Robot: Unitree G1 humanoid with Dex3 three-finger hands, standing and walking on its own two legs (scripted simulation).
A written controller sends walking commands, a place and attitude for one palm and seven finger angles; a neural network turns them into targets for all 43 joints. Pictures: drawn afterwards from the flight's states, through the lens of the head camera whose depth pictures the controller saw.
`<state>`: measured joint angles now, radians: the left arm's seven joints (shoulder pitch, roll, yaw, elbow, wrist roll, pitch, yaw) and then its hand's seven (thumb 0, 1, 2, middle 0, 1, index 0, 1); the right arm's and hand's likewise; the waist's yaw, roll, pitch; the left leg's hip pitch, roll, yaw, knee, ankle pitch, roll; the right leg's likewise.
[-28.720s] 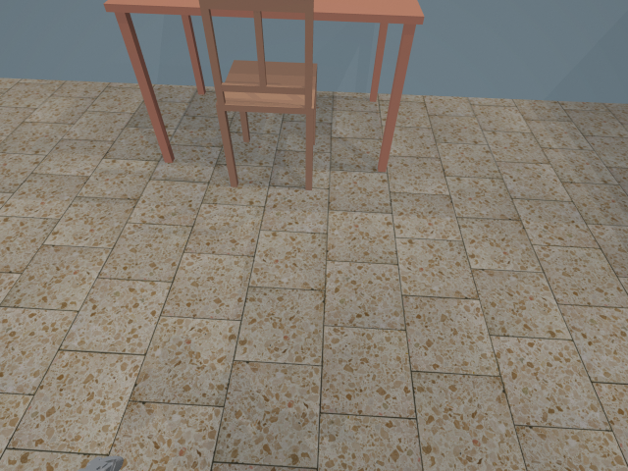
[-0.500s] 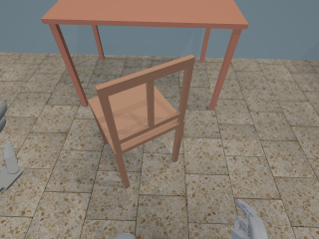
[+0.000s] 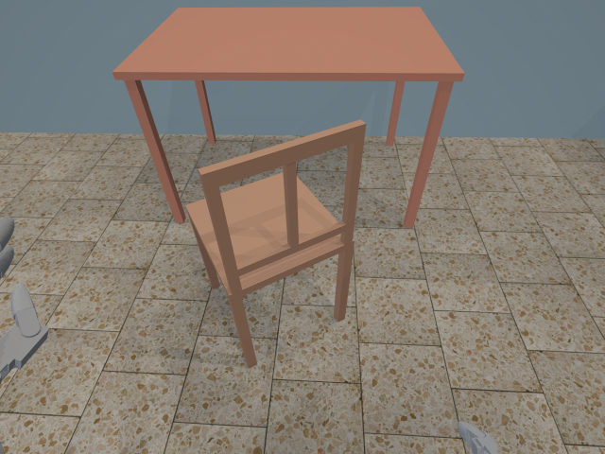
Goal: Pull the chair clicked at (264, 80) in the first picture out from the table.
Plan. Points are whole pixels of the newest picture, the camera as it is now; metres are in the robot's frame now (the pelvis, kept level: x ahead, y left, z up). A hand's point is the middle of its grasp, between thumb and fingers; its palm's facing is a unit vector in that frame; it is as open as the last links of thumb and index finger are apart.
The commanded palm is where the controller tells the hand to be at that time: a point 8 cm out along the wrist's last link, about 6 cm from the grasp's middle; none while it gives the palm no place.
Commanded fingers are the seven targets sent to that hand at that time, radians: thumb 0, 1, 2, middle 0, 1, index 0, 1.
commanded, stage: stop stepping back and stand still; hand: left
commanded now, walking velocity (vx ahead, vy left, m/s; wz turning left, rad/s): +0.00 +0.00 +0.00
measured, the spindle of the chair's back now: (291, 206) +0.69 +0.08 -0.11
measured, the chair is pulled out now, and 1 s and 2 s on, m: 0.47 0.47 0.47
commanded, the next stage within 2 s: let the arm hang, fingers relaxed in 0.14 s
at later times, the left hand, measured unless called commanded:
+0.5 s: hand out of the picture +0.10 +0.17 -0.16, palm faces +0.00 -0.99 -0.14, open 7.4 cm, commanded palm none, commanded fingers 0.00 0.90 0.90 -0.20 -0.30 -0.20 -0.30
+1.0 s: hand out of the picture -0.03 +0.19 -0.16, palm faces +0.03 -0.98 -0.21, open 7.3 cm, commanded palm none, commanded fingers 0.00 0.90 0.90 -0.20 -0.30 -0.20 -0.30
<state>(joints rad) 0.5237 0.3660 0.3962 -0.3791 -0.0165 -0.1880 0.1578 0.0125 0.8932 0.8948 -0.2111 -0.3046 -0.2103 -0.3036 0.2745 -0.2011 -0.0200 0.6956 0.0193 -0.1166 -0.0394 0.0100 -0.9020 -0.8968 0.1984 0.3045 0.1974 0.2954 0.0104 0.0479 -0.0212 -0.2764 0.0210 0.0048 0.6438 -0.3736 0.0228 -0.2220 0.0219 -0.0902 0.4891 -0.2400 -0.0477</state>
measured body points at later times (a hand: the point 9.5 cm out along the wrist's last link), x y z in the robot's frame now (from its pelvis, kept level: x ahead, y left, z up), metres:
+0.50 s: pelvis +0.01 +0.02 +0.00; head +0.02 +0.03 +0.45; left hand +0.10 +0.22 -0.14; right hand +0.10 -0.22 -0.13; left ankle +0.02 +0.12 -0.74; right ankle +0.02 -0.09 -0.74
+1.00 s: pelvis +0.01 +0.02 +0.01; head +0.02 +0.01 +0.46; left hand -0.03 +0.25 -0.15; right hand -0.01 -0.19 -0.16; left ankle +0.02 +0.12 -0.74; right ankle +0.02 -0.09 -0.74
